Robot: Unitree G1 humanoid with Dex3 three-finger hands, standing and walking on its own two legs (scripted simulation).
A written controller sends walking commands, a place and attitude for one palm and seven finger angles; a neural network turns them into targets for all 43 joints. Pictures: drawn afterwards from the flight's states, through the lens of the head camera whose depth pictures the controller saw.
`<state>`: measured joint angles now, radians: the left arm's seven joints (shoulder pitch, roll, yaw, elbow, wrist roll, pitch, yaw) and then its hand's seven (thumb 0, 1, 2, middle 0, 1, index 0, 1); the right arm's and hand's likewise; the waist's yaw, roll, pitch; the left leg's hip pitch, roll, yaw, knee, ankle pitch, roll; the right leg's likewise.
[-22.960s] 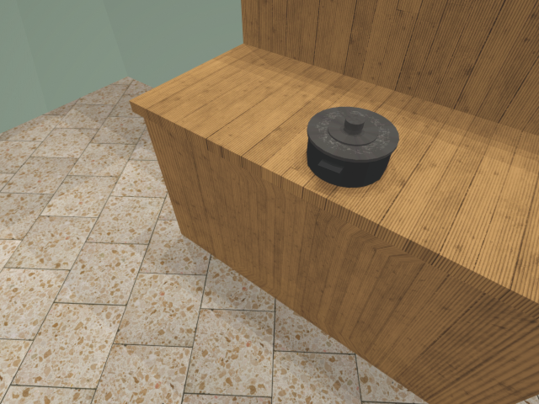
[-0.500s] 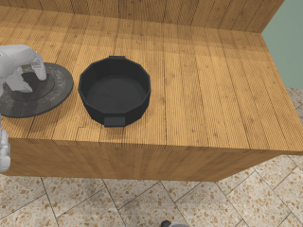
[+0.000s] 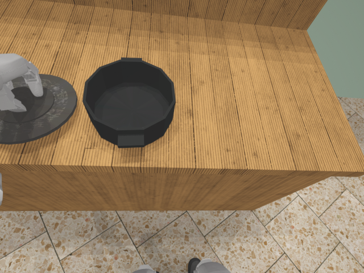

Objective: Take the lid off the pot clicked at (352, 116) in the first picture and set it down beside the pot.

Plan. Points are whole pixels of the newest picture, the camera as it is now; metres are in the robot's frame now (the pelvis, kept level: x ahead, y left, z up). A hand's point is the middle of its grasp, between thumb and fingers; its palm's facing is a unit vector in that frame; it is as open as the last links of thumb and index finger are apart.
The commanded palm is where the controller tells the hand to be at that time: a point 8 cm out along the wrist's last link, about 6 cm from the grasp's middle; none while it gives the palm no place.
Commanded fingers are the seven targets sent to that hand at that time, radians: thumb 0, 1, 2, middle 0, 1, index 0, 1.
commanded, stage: open the fingers wide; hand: left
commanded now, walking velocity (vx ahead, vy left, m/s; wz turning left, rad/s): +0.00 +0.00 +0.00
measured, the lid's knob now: (21, 96) +0.50 +0.32 +0.03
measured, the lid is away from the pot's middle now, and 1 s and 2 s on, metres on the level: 0.23 0.24 0.24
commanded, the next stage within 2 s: raise the empty hand in 1.20 s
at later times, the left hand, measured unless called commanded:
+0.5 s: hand (9, 110) +0.45 +0.32 +0.05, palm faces -0.49 -0.05 -0.87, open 7.1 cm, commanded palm +0.51 +0.30 +0.10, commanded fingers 0.00 0.43 0.57 -0.58 -1.02 -0.59 -1.02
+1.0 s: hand (9, 102) +0.47 +0.32 +0.05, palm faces -0.47 -0.09 -0.88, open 10.2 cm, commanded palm +0.51 +0.29 +0.10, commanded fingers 0.00 0.05 0.51 -0.31 -0.94 -0.31 -0.94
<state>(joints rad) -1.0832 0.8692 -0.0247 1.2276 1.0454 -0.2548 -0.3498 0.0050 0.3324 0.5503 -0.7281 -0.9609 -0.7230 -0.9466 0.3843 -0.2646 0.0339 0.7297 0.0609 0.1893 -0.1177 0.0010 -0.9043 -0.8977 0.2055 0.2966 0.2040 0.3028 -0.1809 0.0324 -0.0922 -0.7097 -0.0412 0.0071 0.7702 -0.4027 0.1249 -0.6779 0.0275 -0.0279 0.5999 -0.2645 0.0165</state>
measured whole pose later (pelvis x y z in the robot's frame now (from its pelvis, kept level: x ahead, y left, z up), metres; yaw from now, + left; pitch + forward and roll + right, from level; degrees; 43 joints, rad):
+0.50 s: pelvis -0.01 +0.01 +0.00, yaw +1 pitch +19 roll -6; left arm -1.04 0.80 -0.07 1.17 1.06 -0.24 -0.32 0.01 0.37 0.55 -0.65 -1.00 -0.65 -0.99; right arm 0.35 -0.26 0.02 0.70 0.06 0.21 -0.10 0.00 -0.90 -0.90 0.21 0.30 0.20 0.30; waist -0.15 0.04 -0.10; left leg -0.73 -0.05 0.00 0.80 -0.40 0.13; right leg -0.69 0.02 -0.04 0.63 -0.27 -0.01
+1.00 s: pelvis -0.01 +0.01 -0.01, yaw +0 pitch +20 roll -7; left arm -1.08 0.84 -0.04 1.22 1.05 -0.23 -0.32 0.01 0.13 0.51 -0.37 -0.97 -0.37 -0.96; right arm 0.40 -0.26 0.03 0.71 0.06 0.21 -0.10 0.00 -0.90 -0.90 0.21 0.30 0.20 0.30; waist -0.18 0.04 -0.11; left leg -0.76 -0.05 0.01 0.83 -0.41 0.14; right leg -0.72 0.03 -0.02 0.65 -0.27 0.00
